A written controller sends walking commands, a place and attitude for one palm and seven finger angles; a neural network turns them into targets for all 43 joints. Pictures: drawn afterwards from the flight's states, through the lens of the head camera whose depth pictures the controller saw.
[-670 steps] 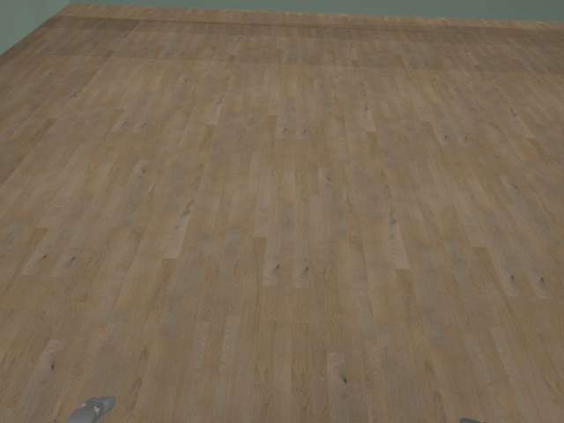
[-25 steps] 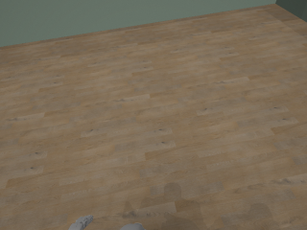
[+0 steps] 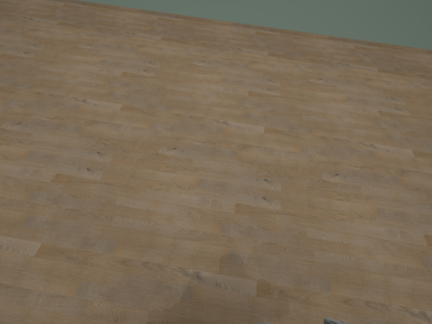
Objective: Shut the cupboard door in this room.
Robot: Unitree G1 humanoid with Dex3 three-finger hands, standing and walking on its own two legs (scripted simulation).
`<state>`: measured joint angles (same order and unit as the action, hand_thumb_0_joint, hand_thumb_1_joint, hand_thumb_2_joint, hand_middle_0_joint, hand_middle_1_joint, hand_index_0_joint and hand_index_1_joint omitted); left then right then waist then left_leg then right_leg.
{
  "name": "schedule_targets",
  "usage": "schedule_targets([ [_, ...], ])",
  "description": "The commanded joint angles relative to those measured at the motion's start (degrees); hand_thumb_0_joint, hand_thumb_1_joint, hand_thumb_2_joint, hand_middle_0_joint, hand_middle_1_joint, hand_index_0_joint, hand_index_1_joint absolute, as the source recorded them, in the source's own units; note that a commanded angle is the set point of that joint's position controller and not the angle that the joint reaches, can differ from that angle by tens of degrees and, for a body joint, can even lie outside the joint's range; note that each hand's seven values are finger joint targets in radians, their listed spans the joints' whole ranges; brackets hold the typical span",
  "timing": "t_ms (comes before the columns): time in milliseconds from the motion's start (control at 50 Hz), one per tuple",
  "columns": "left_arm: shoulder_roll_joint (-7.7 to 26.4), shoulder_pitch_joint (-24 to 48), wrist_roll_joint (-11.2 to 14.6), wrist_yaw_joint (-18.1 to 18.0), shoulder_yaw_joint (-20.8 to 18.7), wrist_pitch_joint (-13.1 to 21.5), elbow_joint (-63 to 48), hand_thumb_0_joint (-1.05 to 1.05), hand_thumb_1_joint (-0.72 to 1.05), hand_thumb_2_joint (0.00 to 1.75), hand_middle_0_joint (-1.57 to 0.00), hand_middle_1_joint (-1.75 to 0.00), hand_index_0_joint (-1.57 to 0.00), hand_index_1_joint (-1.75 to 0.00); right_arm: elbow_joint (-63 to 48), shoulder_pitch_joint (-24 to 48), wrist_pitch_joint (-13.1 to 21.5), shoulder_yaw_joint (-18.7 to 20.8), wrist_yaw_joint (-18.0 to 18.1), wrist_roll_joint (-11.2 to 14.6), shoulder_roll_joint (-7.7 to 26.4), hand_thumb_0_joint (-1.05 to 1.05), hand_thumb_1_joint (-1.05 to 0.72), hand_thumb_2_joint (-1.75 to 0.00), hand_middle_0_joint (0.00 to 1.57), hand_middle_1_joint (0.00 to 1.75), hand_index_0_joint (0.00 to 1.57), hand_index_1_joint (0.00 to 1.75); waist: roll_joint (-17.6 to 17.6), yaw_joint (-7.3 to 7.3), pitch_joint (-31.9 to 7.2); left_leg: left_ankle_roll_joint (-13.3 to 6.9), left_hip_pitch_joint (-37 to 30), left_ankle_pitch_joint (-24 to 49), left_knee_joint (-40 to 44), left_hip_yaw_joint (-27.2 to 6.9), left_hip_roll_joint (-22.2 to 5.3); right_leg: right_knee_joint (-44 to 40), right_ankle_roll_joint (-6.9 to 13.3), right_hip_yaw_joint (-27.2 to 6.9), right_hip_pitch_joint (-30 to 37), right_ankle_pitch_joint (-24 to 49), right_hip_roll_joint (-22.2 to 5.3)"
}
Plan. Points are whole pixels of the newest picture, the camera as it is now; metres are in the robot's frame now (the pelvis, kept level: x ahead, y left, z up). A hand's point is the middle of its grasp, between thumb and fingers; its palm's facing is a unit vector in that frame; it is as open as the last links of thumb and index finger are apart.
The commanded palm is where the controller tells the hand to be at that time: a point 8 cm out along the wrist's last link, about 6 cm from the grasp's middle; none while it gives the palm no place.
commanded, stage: turn or walk to find it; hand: left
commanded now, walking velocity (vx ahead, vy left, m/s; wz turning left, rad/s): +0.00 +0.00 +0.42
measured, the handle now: out of the picture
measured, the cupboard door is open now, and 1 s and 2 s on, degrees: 79 79 79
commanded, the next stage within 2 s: none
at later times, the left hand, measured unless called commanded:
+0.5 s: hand out of the picture +0.05 +0.17 -0.13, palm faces +0.18 -0.94 -0.29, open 7.4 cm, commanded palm none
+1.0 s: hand out of the picture -0.14 +0.18 -0.18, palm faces +0.47 -0.85 -0.24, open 7.4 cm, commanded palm none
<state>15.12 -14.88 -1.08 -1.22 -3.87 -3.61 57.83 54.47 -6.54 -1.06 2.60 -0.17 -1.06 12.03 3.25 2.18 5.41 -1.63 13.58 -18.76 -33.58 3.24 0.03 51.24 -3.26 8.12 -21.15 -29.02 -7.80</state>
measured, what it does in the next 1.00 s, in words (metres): steps on the spot, turning left: right foot, then left foot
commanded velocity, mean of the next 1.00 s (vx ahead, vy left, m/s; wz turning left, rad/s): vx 0.00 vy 0.00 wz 0.42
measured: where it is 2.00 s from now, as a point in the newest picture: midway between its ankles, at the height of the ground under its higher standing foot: outside the picture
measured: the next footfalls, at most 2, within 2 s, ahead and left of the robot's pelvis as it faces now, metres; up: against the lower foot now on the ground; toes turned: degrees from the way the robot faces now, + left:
right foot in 0.42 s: +0.03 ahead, -0.13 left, +0.00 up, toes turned +6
left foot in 0.96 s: -0.07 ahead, +0.09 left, +0.00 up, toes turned +29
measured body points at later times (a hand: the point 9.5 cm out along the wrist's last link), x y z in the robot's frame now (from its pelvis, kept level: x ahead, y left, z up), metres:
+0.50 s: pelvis -0.03 -0.04 +0.00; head +0.01 -0.08 +0.45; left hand +0.04 +0.22 -0.11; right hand +0.04 -0.28 -0.17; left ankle -0.03 +0.10 -0.69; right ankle -0.01 -0.13 -0.73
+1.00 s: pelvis -0.06 -0.01 +0.00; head -0.04 +0.02 +0.44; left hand -0.16 +0.23 -0.16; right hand +0.15 -0.20 -0.13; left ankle -0.11 +0.07 -0.73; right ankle -0.01 -0.14 -0.71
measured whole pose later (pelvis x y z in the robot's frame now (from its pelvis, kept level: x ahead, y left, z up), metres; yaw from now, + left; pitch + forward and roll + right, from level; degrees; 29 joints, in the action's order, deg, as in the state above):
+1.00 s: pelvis -0.06 -0.01 +0.00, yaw +25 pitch -1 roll +0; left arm 14.1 -15.2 -1.0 -1.2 -3.6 -2.6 57.3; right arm 55.1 -6.6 -1.4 2.8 -0.3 -0.9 12.4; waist 3.0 2.3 5.5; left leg -0.9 14.5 -18.3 -35.1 4.2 -0.2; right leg 45.1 -2.7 11.3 -18.1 -27.6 -9.2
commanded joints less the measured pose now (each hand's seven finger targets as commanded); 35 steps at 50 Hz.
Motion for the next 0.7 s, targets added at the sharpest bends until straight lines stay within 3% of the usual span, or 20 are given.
schedule_targets([
  [0,3.9,4.3,0.1,0.5,-0.7,1.3,-5.8,0.0,0.9,0.9,-0.2,-0.3,-0.2,-0.3,-2.0,-2.8,0.3,2.2,1.4,-0.2,11.0,0.0,-0.9,-0.9,0.2,0.3,0.2,0.3,-14.7,-3.01,-3.6,-6.8,-5.1,29.5,15.1,-15.1,-15.2,12.9,-0.7,-6.6,-9.8,3.3,0.6],
  [20,3.7,3.0,0.1,0.6,-0.7,1.4,-5.3,0.0,0.9,0.9,-0.2,-0.3,-0.2,-0.3,-2.4,-2.2,0.4,2.0,1.4,-0.1,10.7,0.0,-0.9,-0.9,0.2,0.3,0.2,0.3,-13.2,-2.32,-4.0,-6.4,-5.4,29.1,15.0,-13.9,-13.8,13.2,-1.0,-6.3,-9.4,4.9,1.2],
  [80,3.8,2.8,0.1,0.6,-0.6,1.5,-5.0,0.0,0.9,0.9,-0.2,-0.3,-0.2,-0.3,-2.5,-3.9,0.8,2.2,1.3,0.2,10.6,0.0,-0.9,-0.9,0.2,0.3,0.2,0.3,-9.9,-2.59,-5.5,-6.4,-7.1,28.5,15.5,-14.2,-12.9,12.3,-1.6,-6.6,-9.2,7.2,1.7],
  [180,3.1,6.0,0.2,0.3,-0.3,1.5,-7.0,0.0,0.9,0.9,-0.2,-0.3,-0.2,-0.3,-2.3,-6.3,0.5,2.8,1.1,-0.1,10.6,0.0,-0.9,-0.9,0.2,0.3,0.2,0.3,-10.4,-3.92,-5.2,-8.1,-7.1,24.9,15.6,-19.0,-13.5,6.0,-1.9,-7.3,-8.6,5.1,2.5],
  [240,2.0,7.6,0.4,0.1,-0.1,1.8,-8.2,0.0,0.9,0.9,-0.2,-0.3,-0.2,-0.3,-2.2,-7.2,0.4,3.1,1.1,-0.4,10.6,0.0,-0.9,-0.9,0.2,0.3,0.2,0.3,-11.4,-4.44,-6.4,-8.8,-7.5,26.5,14.2,-21.6,-13.5,0.1,-1.5,-7.3,-6.7,2.9,3.6],
  [320,1.6,4.5,0.8,0.0,0.0,2.3,-8.0,0.0,0.9,0.9,-0.2,-0.3,-0.2,-0.3,-2.8,-5.6,-0.1,3.4,1.0,-0.5,10.6,0.0,-0.9,-0.9,0.2,0.3,0.2,0.3,-12.9,-2.92,-8.3,-7.9,-3.1,27.3,11.6,-23.0,-11.8,-12.0,-0.5,-6.3,2.4,5.4,5.7],
  [360,2.2,1.3,0.8,-0.2,-0.3,3.0,-6.9,0.0,0.9,0.9,-0.2,-0.3,-0.2,-0.3,-3.1,-4.9,-0.2,3.4,0.8,-0.1,9.8,0.0,-0.9,-0.9,0.2,0.3,0.2,0.3,-10.5,-1.01,-8.8,-5.2,3.3,22.3,8.4,-22.1,-8.8,-24.1,-0.2,-5.4,12.2,15.1,5.9],
  [380,4.5,-0.4,0.5,-0.3,-0.6,3.5,-6.7,0.0,0.9,0.9,-0.2,-0.3,-0.2,-0.3,-3.1,-5.2,-0.2,3.3,0.6,0.3,8.3,0.0,-0.9,-0.9,0.2,0.3,0.2,0.3,-5.4,-0.17,-9.7,-2.3,8.6,15.9,4.8,-19.7,-5.7,-30.6,0.5,-8.3,19.3,18.8,2.5],
  [400,8.9,-1.9,-0.3,-0.9,-1.7,4.1,-6.7,0.0,0.9,0.9,-0.2,-0.3,-0.2,-0.3,-3.9,-6.5,0.0,2.7,0.3,0.7,4.3,0.0,-0.9,-0.9,0.2,0.3,0.2,0.3,8.9,0.29,-11.0,1.5,19.0,-0.3,-6.1,-11.4,1.1,-34.1,4.6,-21.1,26.9,19.6,-11.0],
  [420,11.1,-1.8,-0.3,-0.9,-1.8,3.9,-7.6,0.0,0.9,0.9,-0.2,-0.3,-0.2,-0.3,-5.2,-4.3,-0.3,3.0,0.5,0.3,5.2,0.0,-0.9,-0.9,0.2,0.3,0.2,0.3,12.6,1.21,-8.2,3.1,20.6,-14.7,-18.5,-7.5,4.0,-35.8,10.8,-28.4,18.8,24.6,-20.2],
  [440,9.1,0.9,0.1,-1.1,-1.8,3.8,-8.3,0.0,0.9,0.9,-0.2,-0.3,-0.2,-0.3,-4.3,-4.3,-1.1,3.5,0.4,-0.3,6.7,0.0,-0.9,-0.9,0.2,0.3,0.2,0.3,8.0,0.04,-6.4,2.9,19.3,-13.0,-26.6,-10.3,1.7,-36.4,12.6,-24.9,13.0,22.0,-18.7],
  [460,7.4,4.5,0.1,-1.2,-1.7,4.1,-8.9,0.0,0.9,0.9,-0.2,-0.3,-0.2,-0.3,-2.8,-6.1,-1.7,3.7,0.2,-0.4,6.8,0.0,-0.9,-0.9,0.2,0.3,0.2,0.3,9.5,-1.8,-4.5,3.0,19.3,-10.1,-31.0,-10.6,0.6,-37.4,11.9,-22.1,9.8,18.4,-16.1],
  [480,6.2,6.5,0.3,-1.1,-1.2,3.8,-9.7,0.0,0.9,0.9,-0.2,-0.3,-0.2,-0.3,-1.9,-7.0,-2.0,3.9,-0.1,-0.3,6.5,0.0,-0.9,-0.9,0.2,0.3,0.2,0.3,5.6,-2.99,-2.8,3.2,18.8,-7.5,-34.1,-9.5,0.1,-36.6,10.3,-19.1,8.1,17.9,-13.5],
  [520,3.7,7.5,0.4,-0.7,-0.3,4.3,-9.8,0.0,0.9,0.9,-0.2,-0.3,-0.2,-0.3,0.2,-9.9,-2.3,3.5,-0.6,-0.5,5.2,0.0,-0.9,-0.9,0.2,0.3,0.2,0.3,4.2,-4.22,-2.5,4.4,18.8,-1.6,-36.9,-7.6,-0.2,-34.8,8.0,-10.7,9.4,23.3,-8.8],
  [560,3.5,5.2,0.4,-0.7,-0.3,4.6,-9.2,0.0,0.9,0.9,-0.2,-0.3,-0.2,-0.3,0.4,-10.1,-2.5,3.5,-0.6,-0.3,5.3,0.0,-0.9,-0.9,0.2,0.3,0.2,0.3,6.3,-3.35,-3.5,5.3,19.1,0.1,-37.5,-6.7,-0.8,-34.8,8.1,-8.8,11.4,24.4,-8.6],
  [680,4.8,-0.7,-0.2,-0.8,-0.9,4.6,-6.5,0.0,0.9,0.9,-0.2,-0.3,-0.2,-0.3,-0.4,-5.0,-2.3,2.8,-0.5,-0.2,4.8,0.0,-0.9,-0.9,0.2,0.3,0.2,0.3,5.9,-0.72,-3.8,6.4,18.7,-3.7,-29.2,-5.1,-2.4,-33.0,10.1,-8.5,16.7,31.8,-11.5],
])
